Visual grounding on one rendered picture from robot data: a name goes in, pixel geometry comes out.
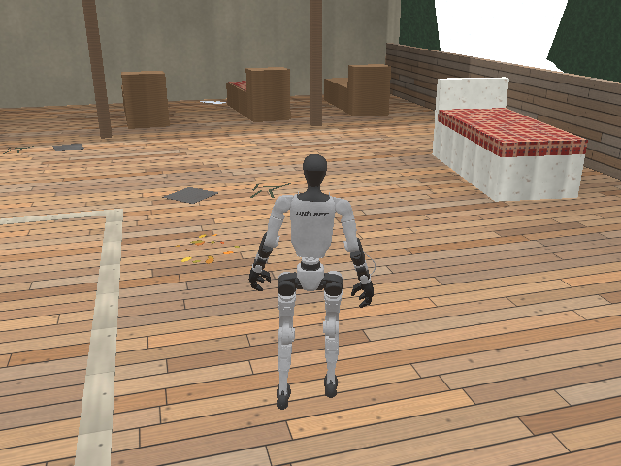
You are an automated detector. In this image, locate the right robot hand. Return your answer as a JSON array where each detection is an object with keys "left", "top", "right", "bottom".
[{"left": 351, "top": 281, "right": 374, "bottom": 308}]

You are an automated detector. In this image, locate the right robot upper arm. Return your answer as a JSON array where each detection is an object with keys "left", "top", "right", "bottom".
[{"left": 334, "top": 197, "right": 359, "bottom": 253}]

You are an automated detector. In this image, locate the robot right forearm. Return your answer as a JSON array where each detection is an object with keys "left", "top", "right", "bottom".
[{"left": 350, "top": 238, "right": 371, "bottom": 284}]

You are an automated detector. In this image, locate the robot left foot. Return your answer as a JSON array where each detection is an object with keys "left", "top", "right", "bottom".
[{"left": 277, "top": 384, "right": 291, "bottom": 410}]

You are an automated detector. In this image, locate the left robot hand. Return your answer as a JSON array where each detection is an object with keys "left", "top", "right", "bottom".
[{"left": 249, "top": 268, "right": 271, "bottom": 291}]

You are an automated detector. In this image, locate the left robot upper arm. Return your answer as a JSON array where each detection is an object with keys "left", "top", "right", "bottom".
[{"left": 264, "top": 195, "right": 293, "bottom": 248}]

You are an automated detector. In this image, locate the right robot shin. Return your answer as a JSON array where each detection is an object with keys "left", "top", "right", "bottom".
[{"left": 325, "top": 321, "right": 339, "bottom": 385}]

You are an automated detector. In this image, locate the robot left forearm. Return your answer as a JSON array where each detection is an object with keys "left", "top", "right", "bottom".
[{"left": 252, "top": 232, "right": 273, "bottom": 273}]

